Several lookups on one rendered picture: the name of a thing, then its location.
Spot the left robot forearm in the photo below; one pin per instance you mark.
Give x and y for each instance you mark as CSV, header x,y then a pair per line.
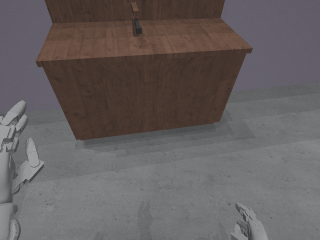
x,y
10,228

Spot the tap lever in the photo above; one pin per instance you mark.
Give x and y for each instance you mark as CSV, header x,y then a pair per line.
x,y
138,27

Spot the counter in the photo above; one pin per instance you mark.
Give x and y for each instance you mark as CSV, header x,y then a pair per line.
x,y
111,81

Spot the right robot hand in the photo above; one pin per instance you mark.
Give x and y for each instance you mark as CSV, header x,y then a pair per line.
x,y
253,230

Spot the left robot hand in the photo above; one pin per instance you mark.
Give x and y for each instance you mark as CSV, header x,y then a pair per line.
x,y
11,126

